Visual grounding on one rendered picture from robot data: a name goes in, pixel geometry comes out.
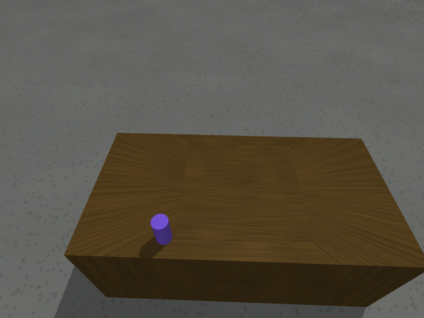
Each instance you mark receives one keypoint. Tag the can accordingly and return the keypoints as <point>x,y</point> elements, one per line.
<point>161,228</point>

